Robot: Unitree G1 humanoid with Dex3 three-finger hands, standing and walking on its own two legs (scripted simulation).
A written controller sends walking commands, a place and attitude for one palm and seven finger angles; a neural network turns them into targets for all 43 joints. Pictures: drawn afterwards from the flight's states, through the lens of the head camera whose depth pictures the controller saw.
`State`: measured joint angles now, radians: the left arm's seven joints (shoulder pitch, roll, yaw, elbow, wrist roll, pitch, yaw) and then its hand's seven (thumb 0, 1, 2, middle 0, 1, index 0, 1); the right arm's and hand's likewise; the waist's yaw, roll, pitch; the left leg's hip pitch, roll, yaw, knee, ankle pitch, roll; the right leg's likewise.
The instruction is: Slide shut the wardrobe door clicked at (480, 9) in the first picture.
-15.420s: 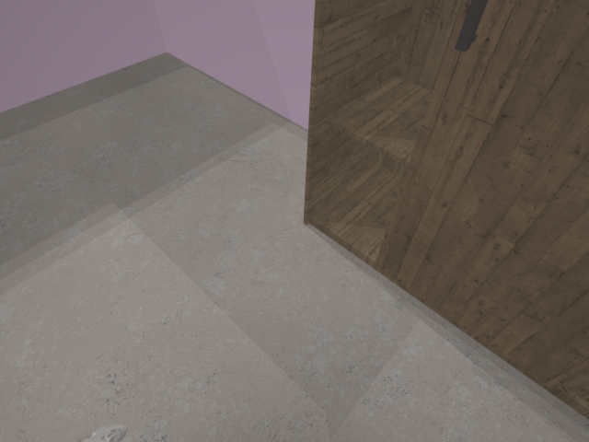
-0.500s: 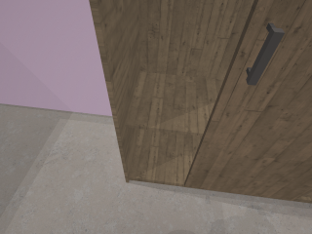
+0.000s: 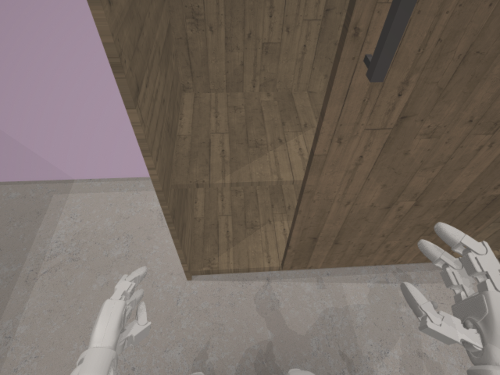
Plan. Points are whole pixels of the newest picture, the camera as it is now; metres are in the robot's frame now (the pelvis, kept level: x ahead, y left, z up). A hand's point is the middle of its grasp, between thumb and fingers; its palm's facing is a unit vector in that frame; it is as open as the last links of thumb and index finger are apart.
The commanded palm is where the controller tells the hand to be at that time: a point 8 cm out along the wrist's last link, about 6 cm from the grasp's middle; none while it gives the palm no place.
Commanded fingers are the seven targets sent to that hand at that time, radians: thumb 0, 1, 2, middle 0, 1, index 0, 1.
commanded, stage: raise the hand with hooked fingers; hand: right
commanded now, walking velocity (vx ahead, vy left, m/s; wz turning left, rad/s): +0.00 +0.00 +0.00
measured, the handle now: (386, 28) +0.54 -0.20 +0.27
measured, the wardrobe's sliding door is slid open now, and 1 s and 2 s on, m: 0.36 0.36 0.36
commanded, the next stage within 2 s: move the hooked fingers beside the handle in 1.48 s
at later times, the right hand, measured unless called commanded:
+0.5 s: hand (479, 230) +0.26 -0.26 +0.17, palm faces +0.03 +0.99 -0.10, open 12.7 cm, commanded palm +0.22 -0.31 +0.20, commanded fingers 0.00 0.43 -0.33 0.29 1.15 0.29 1.15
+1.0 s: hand out of the picture +0.29 -0.31 +0.30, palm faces +0.09 +0.99 -0.13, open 13.9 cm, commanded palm +0.26 -0.35 +0.30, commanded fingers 0.00 0.50 -0.30 0.30 1.20 0.30 1.20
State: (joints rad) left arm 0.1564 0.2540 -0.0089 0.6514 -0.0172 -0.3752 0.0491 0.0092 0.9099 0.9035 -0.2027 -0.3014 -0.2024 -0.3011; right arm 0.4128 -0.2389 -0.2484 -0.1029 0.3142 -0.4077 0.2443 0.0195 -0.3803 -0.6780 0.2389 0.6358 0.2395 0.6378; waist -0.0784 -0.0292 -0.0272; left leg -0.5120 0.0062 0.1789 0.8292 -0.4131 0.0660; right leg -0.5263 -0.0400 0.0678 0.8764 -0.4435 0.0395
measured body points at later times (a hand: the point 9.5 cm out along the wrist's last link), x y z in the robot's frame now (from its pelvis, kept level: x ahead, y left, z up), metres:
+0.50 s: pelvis +0.00 -0.03 +0.03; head +0.00 -0.03 +0.48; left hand +0.18 +0.22 -0.03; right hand +0.25 -0.32 +0.18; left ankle +0.01 +0.08 -0.70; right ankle +0.00 -0.15 -0.70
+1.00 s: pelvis +0.01 -0.04 +0.05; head -0.02 -0.02 +0.50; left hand +0.22 +0.17 -0.02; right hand +0.28 -0.36 +0.31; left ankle +0.01 +0.08 -0.70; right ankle +0.00 -0.15 -0.70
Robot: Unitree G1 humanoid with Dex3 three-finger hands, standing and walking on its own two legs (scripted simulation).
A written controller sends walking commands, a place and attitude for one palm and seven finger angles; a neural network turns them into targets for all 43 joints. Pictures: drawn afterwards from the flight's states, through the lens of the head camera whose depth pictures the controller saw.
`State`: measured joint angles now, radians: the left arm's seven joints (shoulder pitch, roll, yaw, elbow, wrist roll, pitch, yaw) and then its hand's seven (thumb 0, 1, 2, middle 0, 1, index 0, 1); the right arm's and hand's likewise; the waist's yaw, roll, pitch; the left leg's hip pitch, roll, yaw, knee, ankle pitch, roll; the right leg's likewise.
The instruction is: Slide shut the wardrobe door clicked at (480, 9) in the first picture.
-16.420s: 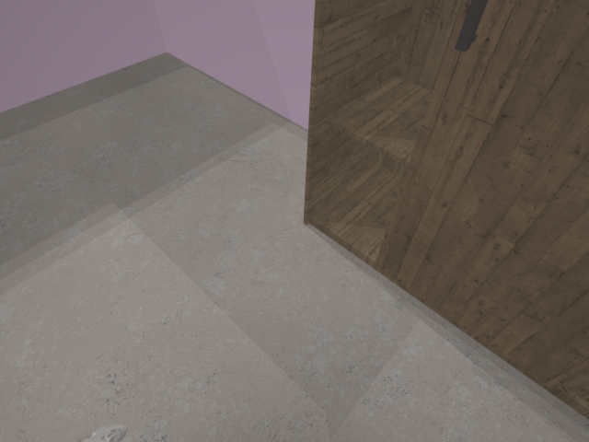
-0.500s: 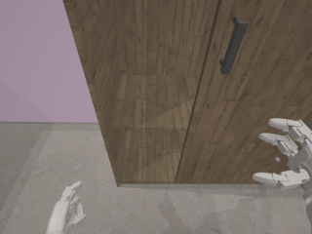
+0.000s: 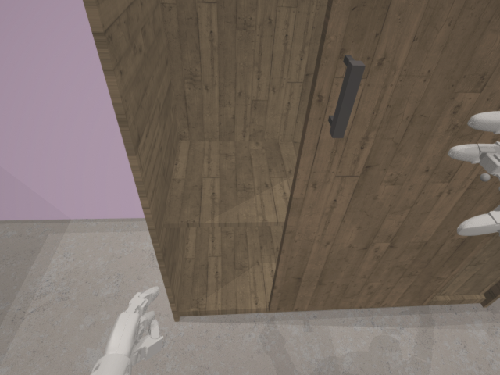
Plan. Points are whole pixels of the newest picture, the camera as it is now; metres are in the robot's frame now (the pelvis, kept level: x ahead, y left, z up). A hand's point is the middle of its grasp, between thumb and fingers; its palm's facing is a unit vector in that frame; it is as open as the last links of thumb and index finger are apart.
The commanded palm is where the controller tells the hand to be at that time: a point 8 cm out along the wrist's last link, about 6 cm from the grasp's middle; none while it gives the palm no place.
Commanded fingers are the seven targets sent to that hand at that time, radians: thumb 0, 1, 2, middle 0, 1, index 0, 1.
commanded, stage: raise the hand with hooked fingers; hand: right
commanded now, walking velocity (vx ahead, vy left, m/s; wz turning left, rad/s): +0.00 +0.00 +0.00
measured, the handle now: (342, 97) +0.53 -0.18 +0.23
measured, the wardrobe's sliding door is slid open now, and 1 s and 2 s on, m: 0.36 0.36 0.36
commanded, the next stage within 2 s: move the hooked fingers beside the handle in 0.48 s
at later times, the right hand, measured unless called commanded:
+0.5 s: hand (458, 181) +0.28 -0.26 +0.24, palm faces +0.11 +0.99 -0.12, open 13.9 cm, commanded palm +0.24 -0.30 +0.25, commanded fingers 0.00 0.50 -0.30 0.30 1.20 0.30 1.20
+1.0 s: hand (435, 154) +0.32 -0.25 +0.25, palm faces +0.03 +1.00 -0.06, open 13.9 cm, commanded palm +0.30 -0.30 +0.24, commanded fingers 0.00 0.50 -0.30 0.30 1.20 0.30 1.20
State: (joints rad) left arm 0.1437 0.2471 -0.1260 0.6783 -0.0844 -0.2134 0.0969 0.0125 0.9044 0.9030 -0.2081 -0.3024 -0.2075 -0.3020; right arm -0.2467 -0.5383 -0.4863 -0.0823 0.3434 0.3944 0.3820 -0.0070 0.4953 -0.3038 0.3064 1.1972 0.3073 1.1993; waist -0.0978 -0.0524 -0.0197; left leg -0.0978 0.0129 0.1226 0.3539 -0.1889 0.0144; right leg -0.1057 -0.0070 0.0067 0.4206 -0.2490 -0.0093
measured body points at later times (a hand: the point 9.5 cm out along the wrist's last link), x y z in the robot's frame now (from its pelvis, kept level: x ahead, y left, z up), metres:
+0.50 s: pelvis +0.00 +0.02 +0.00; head -0.03 +0.04 +0.45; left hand +0.21 +0.24 -0.07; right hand +0.27 -0.31 +0.25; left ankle +0.01 +0.11 -0.74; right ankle -0.01 -0.11 -0.74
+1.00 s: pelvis +0.00 +0.01 +0.00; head -0.03 +0.02 +0.45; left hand +0.19 +0.23 -0.07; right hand +0.32 -0.30 +0.25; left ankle +0.01 +0.11 -0.74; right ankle -0.01 -0.11 -0.74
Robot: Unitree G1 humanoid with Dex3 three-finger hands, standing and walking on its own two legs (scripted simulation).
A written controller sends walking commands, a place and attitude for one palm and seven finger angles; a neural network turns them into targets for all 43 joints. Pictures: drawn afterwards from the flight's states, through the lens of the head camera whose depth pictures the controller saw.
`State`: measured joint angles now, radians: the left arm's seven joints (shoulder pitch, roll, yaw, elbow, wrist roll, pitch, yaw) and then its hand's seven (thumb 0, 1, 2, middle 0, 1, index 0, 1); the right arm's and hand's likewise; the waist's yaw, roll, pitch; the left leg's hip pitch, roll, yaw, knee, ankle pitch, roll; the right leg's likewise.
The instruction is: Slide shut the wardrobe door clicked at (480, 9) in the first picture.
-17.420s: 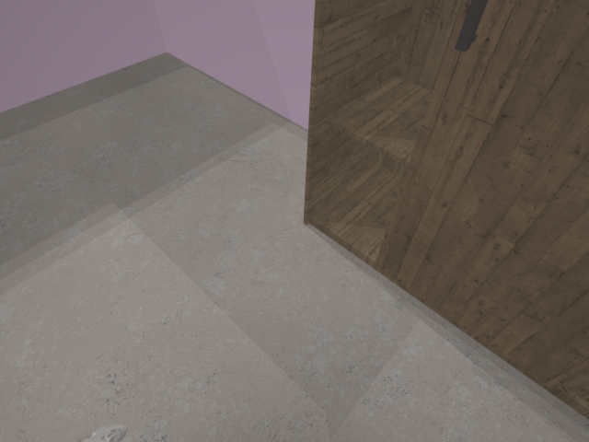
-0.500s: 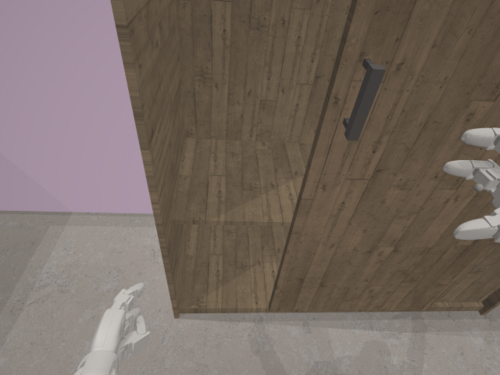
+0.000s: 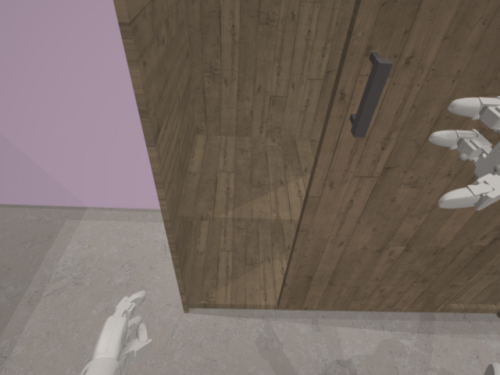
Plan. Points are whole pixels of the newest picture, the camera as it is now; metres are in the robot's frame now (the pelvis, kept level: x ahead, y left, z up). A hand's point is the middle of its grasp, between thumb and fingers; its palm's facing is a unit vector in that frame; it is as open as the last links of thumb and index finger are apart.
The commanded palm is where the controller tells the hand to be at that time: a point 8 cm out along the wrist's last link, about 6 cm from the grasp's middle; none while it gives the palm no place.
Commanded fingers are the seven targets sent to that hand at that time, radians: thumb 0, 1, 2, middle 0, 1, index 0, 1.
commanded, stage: move the hooked fingers beside the handle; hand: right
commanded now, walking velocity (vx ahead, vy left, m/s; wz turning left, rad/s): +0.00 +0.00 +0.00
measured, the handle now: (366, 95) +0.53 -0.20 +0.23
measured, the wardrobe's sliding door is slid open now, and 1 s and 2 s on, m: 0.36 0.36 0.36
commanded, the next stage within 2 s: none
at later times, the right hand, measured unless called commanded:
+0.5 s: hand (433, 138) +0.38 -0.25 +0.24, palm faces +0.07 +1.00 -0.05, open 13.9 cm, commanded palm +0.36 -0.30 +0.24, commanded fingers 0.00 0.50 -0.30 0.30 1.20 0.30 1.20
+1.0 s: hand (416, 114) +0.44 -0.24 +0.25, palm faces +0.07 +1.00 +0.00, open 13.9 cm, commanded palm +0.42 -0.30 +0.23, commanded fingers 0.00 0.50 -0.30 0.30 1.20 0.30 1.20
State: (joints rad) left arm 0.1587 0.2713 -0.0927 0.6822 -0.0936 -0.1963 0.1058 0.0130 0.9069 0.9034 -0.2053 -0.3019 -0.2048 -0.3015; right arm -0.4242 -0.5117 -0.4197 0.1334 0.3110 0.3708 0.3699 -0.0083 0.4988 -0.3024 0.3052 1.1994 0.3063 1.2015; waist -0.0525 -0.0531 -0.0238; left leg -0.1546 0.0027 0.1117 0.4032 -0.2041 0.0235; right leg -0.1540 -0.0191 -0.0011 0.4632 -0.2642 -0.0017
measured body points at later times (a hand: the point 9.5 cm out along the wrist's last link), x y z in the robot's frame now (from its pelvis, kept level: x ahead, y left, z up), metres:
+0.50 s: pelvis +0.02 -0.01 +0.00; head +0.01 +0.01 +0.45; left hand +0.19 +0.23 -0.08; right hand +0.37 -0.30 +0.24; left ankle +0.01 +0.11 -0.74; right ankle -0.01 -0.12 -0.74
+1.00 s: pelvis +0.01 +0.00 +0.00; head +0.02 +0.01 +0.45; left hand +0.14 +0.27 -0.10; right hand +0.43 -0.30 +0.25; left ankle +0.01 +0.11 -0.74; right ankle -0.01 -0.12 -0.74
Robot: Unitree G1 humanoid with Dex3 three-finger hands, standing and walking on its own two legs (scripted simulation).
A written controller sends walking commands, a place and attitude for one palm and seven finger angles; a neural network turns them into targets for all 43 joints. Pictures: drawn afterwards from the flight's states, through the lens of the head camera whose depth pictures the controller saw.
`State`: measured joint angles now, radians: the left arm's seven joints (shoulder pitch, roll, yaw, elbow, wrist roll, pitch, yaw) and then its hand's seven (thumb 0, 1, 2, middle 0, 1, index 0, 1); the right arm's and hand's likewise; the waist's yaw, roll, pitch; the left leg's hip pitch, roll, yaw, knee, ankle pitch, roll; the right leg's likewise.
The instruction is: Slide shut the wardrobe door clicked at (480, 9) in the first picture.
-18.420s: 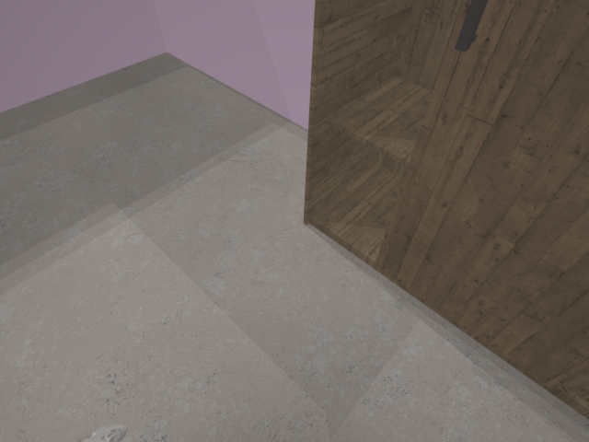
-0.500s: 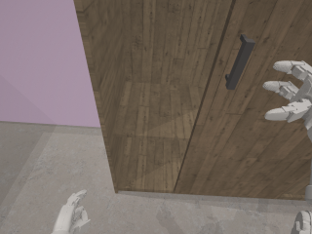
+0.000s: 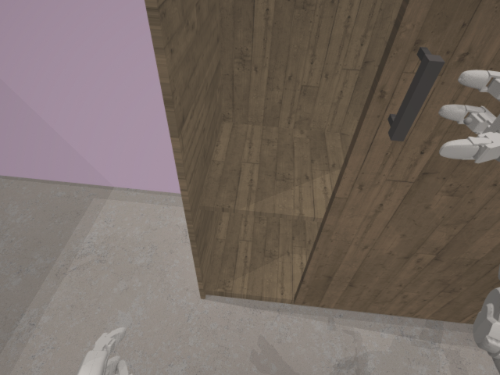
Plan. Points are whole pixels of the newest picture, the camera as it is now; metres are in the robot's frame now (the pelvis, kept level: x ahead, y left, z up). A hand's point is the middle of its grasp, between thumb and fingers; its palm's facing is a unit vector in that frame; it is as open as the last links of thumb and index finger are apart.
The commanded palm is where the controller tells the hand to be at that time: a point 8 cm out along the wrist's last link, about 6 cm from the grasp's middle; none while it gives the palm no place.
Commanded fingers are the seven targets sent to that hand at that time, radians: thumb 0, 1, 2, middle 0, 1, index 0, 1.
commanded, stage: move the hooked fingers beside the handle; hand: right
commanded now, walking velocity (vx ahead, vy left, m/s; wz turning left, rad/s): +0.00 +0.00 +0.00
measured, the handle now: (409, 95) +0.51 -0.21 +0.23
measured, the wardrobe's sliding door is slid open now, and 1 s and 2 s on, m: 0.36 0.36 0.36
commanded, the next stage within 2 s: feel for the door with the fingertips in 1.54 s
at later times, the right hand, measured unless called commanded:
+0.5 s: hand (457, 117) +0.45 -0.26 +0.23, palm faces +0.11 +0.99 -0.01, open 13.8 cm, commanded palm +0.42 -0.31 +0.23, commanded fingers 0.00 0.50 -0.30 0.30 1.20 0.30 1.20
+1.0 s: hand (451, 112) +0.45 -0.25 +0.24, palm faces +0.09 +1.00 -0.03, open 13.9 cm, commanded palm +0.42 -0.30 +0.23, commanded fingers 0.00 0.50 -0.30 0.30 1.20 0.30 1.20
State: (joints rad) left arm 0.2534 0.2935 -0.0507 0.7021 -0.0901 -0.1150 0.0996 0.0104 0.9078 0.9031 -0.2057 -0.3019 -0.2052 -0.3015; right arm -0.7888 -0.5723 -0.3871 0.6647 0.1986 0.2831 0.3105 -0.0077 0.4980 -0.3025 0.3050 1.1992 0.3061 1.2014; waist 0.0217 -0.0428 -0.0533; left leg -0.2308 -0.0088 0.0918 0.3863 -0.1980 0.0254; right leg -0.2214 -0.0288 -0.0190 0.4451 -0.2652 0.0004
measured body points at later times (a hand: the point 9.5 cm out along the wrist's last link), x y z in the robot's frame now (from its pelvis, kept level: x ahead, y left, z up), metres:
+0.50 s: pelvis +0.01 -0.01 +0.00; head +0.02 +0.00 +0.45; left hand +0.06 +0.27 -0.11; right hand +0.44 -0.32 +0.23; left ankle +0.00 +0.10 -0.74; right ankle -0.02 -0.12 -0.74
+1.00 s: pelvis +0.01 -0.01 +0.00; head +0.02 +0.00 +0.45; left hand +0.12 +0.25 -0.10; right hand +0.44 -0.30 +0.24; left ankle +0.00 +0.10 -0.74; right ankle -0.02 -0.12 -0.74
